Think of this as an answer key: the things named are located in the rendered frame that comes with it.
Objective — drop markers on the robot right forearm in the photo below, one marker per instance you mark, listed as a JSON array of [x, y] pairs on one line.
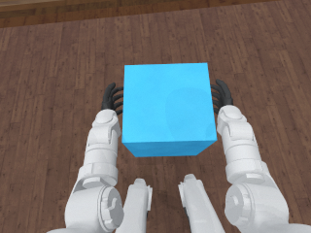
[[243, 161]]

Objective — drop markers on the carton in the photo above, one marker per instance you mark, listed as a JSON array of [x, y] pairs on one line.
[[167, 109]]

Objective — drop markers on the robot right hand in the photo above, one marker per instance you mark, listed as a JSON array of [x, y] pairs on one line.
[[224, 95]]

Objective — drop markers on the robot left hand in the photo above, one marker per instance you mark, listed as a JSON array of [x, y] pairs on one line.
[[109, 98]]

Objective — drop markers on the robot left forearm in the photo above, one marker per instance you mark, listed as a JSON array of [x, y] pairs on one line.
[[100, 163]]

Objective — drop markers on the left robot shin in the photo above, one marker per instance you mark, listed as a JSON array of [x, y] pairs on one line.
[[138, 181]]

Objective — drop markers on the robot left upper arm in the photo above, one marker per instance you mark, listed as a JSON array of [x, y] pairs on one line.
[[93, 210]]

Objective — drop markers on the robot right upper arm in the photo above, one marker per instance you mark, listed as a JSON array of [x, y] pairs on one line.
[[255, 208]]

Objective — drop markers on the right robot thigh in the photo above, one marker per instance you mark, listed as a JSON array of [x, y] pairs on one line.
[[202, 216]]

